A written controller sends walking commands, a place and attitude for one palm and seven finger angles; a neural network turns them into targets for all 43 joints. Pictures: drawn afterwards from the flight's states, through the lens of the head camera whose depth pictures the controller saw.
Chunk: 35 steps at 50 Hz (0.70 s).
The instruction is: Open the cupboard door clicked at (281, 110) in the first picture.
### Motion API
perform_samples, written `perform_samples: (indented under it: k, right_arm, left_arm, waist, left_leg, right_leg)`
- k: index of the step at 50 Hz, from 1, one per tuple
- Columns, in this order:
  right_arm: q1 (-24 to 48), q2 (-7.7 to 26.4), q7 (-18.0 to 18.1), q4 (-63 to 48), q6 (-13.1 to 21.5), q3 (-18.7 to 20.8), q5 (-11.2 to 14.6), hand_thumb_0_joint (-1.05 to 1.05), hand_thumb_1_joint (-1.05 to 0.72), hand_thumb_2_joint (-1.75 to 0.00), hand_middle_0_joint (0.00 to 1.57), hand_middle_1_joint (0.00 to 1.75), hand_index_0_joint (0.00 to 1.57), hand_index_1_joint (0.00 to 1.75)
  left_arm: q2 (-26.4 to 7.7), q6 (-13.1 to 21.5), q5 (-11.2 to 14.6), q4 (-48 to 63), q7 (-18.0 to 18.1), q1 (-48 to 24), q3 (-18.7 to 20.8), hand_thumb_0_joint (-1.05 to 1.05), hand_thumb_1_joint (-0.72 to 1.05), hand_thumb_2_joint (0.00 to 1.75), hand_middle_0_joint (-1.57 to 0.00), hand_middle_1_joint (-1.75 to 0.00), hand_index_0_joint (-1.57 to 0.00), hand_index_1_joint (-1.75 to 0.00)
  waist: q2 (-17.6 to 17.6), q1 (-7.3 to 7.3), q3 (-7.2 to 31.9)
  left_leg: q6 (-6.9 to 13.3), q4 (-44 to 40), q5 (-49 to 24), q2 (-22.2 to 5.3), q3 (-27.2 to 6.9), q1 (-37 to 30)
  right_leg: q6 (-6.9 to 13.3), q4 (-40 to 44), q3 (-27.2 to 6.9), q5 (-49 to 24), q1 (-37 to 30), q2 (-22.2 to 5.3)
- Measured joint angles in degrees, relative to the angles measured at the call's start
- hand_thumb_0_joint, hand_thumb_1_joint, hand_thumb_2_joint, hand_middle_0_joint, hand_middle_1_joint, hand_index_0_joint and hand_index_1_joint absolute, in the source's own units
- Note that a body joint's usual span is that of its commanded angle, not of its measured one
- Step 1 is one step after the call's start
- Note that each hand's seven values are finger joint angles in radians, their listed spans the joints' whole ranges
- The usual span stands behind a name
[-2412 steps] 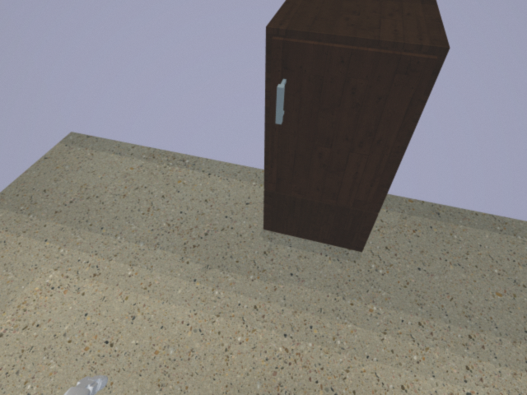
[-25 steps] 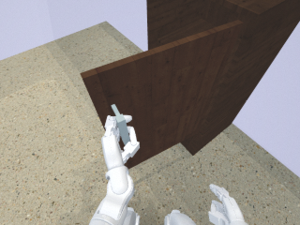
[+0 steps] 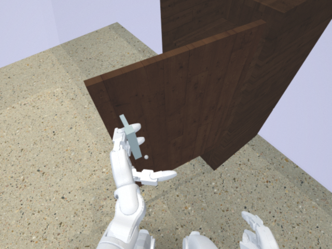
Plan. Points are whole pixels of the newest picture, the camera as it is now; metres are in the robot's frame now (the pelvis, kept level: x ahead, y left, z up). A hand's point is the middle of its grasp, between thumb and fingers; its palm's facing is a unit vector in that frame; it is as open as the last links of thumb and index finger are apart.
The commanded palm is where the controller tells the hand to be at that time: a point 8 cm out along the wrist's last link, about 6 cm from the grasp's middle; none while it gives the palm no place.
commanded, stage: open thumb and fingers to let go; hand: left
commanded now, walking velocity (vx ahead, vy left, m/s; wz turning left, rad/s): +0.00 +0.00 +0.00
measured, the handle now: (130, 137) +0.37 +0.10 +0.05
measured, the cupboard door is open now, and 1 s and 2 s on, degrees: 80 83 83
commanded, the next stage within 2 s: slide the hand sideways off the handle in 0.22 s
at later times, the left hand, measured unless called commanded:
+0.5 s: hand (140, 174) +0.28 +0.07 +0.03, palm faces -0.18 -0.98 -0.09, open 16.1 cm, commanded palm +0.27 +0.11 +0.03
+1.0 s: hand (132, 180) +0.27 +0.09 +0.04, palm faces -0.20 -0.98 +0.00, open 16.2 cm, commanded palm +0.25 +0.16 +0.03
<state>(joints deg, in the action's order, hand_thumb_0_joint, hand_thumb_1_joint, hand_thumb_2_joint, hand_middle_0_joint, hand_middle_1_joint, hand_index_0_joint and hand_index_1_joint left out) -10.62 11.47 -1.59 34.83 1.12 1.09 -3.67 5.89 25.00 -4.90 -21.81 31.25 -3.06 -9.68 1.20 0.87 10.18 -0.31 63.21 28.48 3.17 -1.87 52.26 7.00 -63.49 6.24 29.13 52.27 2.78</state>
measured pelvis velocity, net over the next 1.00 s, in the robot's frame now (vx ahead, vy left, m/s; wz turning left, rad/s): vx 0.00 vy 0.05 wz -0.05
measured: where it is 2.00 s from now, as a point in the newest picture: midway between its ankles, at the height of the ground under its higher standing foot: outside the picture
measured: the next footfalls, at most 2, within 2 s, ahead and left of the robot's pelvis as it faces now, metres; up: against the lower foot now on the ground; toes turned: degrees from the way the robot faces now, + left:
none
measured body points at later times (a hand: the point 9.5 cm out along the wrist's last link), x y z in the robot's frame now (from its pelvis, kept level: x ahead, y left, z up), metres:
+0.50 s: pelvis -0.01 +0.03 -0.01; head +0.06 +0.02 +0.44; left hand +0.29 +0.13 +0.04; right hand +0.16 -0.19 -0.11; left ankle +0.02 +0.12 -0.65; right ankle +0.02 -0.04 -0.65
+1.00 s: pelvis +0.00 +0.05 -0.01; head +0.07 +0.05 +0.43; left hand +0.27 +0.14 +0.04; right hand +0.17 -0.17 -0.10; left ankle +0.02 +0.12 -0.65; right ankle +0.02 -0.04 -0.65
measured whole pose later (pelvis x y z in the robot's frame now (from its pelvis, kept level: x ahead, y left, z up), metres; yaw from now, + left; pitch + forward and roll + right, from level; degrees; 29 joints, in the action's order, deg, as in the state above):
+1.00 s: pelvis +0.00 +0.05 -0.01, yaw -3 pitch +16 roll -2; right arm -12.5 11.3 -1.4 24.8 -3.4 -2.0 0.2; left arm -3.2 21.7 -0.4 -6.1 4.8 7.8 -15.2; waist 1.7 0.1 8.9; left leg 4.3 68.7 31.4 3.4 1.3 53.4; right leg 2.8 -67.0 3.5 30.2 53.0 2.5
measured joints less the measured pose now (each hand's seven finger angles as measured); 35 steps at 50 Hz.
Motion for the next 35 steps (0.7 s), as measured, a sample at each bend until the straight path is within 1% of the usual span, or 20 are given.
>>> perform_samples:
  k: [7,10,13,17,18,19,22,23,25,26,27,29,30,32,35]
  right_arm:
    - [0.6,-1.0,-0.2,-1.0,0.1,-0.5,-0.3,0.01,-0.91,-0.90,0.20,0.29,0.20,0.29]
    - [0.5,-1.5,-0.3,-1.4,0.0,-0.9,-0.4,0.01,-0.91,-0.90,0.20,0.29,0.20,0.29]
    - [0.4,-1.7,-0.4,-1.6,0.1,-1.2,-0.4,0.01,-0.91,-0.90,0.20,0.29,0.20,0.29]
    - [0.4,-1.8,-0.5,-1.8,0.1,-1.5,-0.3,0.01,-0.91,-0.90,0.20,0.30,0.20,0.29]
    - [0.4,-1.6,-0.7,-2.0,0.1,-1.7,-0.2,0.01,-0.91,-0.90,0.20,0.30,0.20,0.29]
    - [0.1,-1.5,-0.8,-2.4,-0.1,-1.8,0.1,0.01,-0.91,-0.90,0.20,0.30,0.20,0.29]
    - [-0.9,-0.7,-0.7,-3.7,-0.6,-1.5,0.9,0.01,-0.91,-0.90,0.20,0.30,0.20,0.29]
    - [-1.2,-0.3,-0.6,-4.0,-0.7,-1.4,1.4,0.01,-0.91,-0.90,0.20,0.30,0.20,0.29]
    - [-1.6,0.5,-0.3,-4.6,-0.9,-1.2,2.4,0.01,-0.91,-0.90,0.20,0.30,0.20,0.29]
    - [-1.7,0.9,-0.1,-4.8,-1.0,-1.2,2.9,0.01,-0.91,-0.90,0.20,0.30,0.20,0.29]
    - [-1.9,1.2,0.1,-5.1,-1.2,-1.2,3.4,0.01,-0.91,-0.90,0.20,0.30,0.20,0.29]
    - [-2.3,1.6,0.4,-5.6,-1.4,-1.2,3.9,0.01,-0.91,-0.90,0.20,0.30,0.20,0.29]
    - [-2.6,1.7,0.5,-6.0,-1.5,-1.2,4.0,0.01,-0.91,-0.90,0.20,0.30,0.20,0.29]
    - [-3.0,1.7,0.3,-6.7,-1.7,-1.3,3.9,0.01,-0.91,-0.90,0.20,0.29,0.20,0.29]
    - [-3.2,1.3,-0.4,-7.9,-1.8,-1.3,3.5,0.01,-0.91,-0.90,0.20,0.29,0.20,0.29]
  left_arm:
    - [1.0,-0.8,-0.9,-0.2,0.6,0.0,-1.4,-0.01,-0.48,0.31,-0.29,-0.90,-0.25,-0.85]
    - [0.8,-1.2,-1.5,0.0,0.3,0.4,-2.2,-0.01,-0.49,0.30,-0.26,-0.76,-0.27,-0.75]
    - [0.7,-1.8,-1.4,0.4,-0.1,0.8,-2.7,-0.01,-0.50,0.30,-0.29,-0.67,-0.29,-0.70]
    - [0.6,-2.2,-1.5,0.6,0.0,0.8,-3.4,-0.01,-0.50,0.30,-0.33,-0.61,-0.33,-0.63]
    - [0.2,-2.2,-1.8,0.9,-0.8,1.1,-3.5,-0.01,-0.50,0.30,-0.33,-0.59,-0.32,-0.62]
    - [-0.7,-1.8,-1.8,1.7,-3.3,1.6,-3.4,-0.01,-0.50,0.30,-0.32,-0.57,-0.31,-0.60]
    - [-5.9,0.4,-1.1,3.3,-14.2,2.6,-3.9,-0.01,-0.50,0.30,-0.26,-0.49,-0.22,-0.51]
    - [-7.6,0.9,-0.1,4.0,-17.9,2.8,-4.3,-0.01,-0.50,0.30,-0.25,-0.46,-0.19,-0.48]
    - [-9.9,1.2,3.0,5.1,-24.2,3.0,-5.2,-0.01,-0.50,0.30,-0.22,-0.42,-0.15,-0.43]
    - [-10.2,0.8,4.8,5.6,-26.4,3.1,-5.6,-0.01,-0.50,0.30,-0.21,-0.40,-0.14,-0.41]
    - [-10.0,0.3,6.6,6.2,-27.9,3.4,-5.7,-0.01,-0.50,0.30,-0.20,-0.38,-0.13,-0.39]
    - [-8.7,-1.0,8.8,7.3,-29.0,4.2,-5.6,-0.01,-0.51,0.30,-0.18,-0.36,-0.13,-0.36]
    - [-8.0,-1.5,8.9,7.7,-28.8,4.6,-5.6,-0.01,-0.51,0.30,-0.17,-0.36,-0.14,-0.36]
    - [-6.8,-2.3,8.2,8.6,-27.5,5.4,-5.7,-0.01,-0.51,0.30,-0.17,-0.36,-0.16,-0.35]
    - [-5.7,-2.3,5.9,10.0,-24.7,7.0,-6.0,-0.01,-0.51,0.30,-0.16,-0.35,-0.17,-0.34]
  waist:
    - [0.1,-0.55,0.5]
    - [0.1,-0.66,0.7]
    - [0.2,-0.76,0.7]
    - [0.4,-0.74,0.6]
    - [0.4,-0.58,0.5]
    - [0.4,-0.45,0.3]
    - [0.5,-0.62,-0.1]
    - [0.7,-0.67,-0.3]
    - [1.3,-0.76,-1.0]
    - [1.6,-0.79,-1.4]
    - [1.8,-0.79,-1.7]
    - [1.9,-0.79,-1.9]
    - [1.8,-0.76,-1.9]
    - [1.4,-0.54,-1.5]
    - [0.7,-0.13,-0.8]
  left_leg:
    - [0.8,0.7,0.5,0.1,0.4,0.1]
    - [1.0,0.9,0.7,0.1,0.6,-0.1]
    - [1.3,1.1,0.9,0.0,0.7,-0.3]
    - [1.7,1.6,1.1,0.0,0.9,-0.3]
    - [1.9,1.7,1.1,0.1,0.9,-0.2]
    - [2.0,2.0,1.1,0.2,0.9,0.0]
    - [2.4,3.2,1.4,0.5,1.0,0.8]
    - [2.5,3.6,1.5,0.6,1.0,1.0]
    - [2.8,4.3,1.8,0.6,1.0,1.0]
    - [3.0,4.5,1.8,0.6,1.0,0.9]
    - [3.2,4.5,1.8,0.5,1.2,0.7]
    - [3.6,4.1,1.6,0.5,1.6,0.3]
    - [3.7,3.9,1.5,0.5,1.9,0.2]
    - [4.0,3.7,1.4,0.5,2.4,0.3]
    - [4.3,4.2,1.7,0.5,3.1,1.0]
  right_leg:
    - [-0.6,-0.4,-0.4,0.2,0.0,-0.1]
    - [-0.9,-0.4,-0.6,0.3,-0.2,-0.1]
    - [-1.2,-0.4,-0.7,0.3,-0.5,0.0]
    - [-1.5,-0.4,-0.8,0.2,-0.7,0.0]
    - [-1.6,-0.6,-0.8,0.2,-0.6,-0.1]
    - [-1.7,-0.9,-0.8,0.3,-0.4,-0.2]
    - [-1.9,-2.0,-0.7,0.7,0.3,-0.6]
    - [-2.1,-2.4,-0.7,0.8,0.4,-0.6]
    - [-2.4,-2.8,-0.6,0.9,0.2,-0.7]
    - [-2.5,-2.7,-0.7,0.8,0.0,-0.6]
    - [-2.7,-2.6,-0.8,0.7,-0.2,-0.6]
    - [-3.1,-2.2,-1.3,0.4,-0.5,-0.6]
    - [-3.3,-2.1,-1.6,0.2,-0.5,-0.6]
    - [-3.6,-2.1,-2.1,0.1,-0.2,-0.6]
    - [-3.8,-2.8,-2.7,0.3,0.8,-0.7]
